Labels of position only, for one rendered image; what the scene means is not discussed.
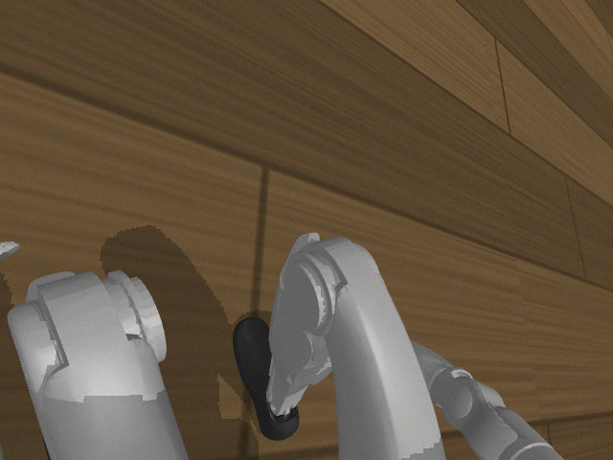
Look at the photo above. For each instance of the left robot hand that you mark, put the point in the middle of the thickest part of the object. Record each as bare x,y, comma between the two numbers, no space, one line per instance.
7,248

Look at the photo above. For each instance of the right robot hand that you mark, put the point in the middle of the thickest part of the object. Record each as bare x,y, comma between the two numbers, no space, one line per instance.
431,363

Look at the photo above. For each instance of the right robot arm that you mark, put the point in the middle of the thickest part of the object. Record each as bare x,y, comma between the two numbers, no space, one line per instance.
493,431

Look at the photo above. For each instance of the right robot foot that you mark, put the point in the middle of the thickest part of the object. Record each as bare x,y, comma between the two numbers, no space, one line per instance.
253,356

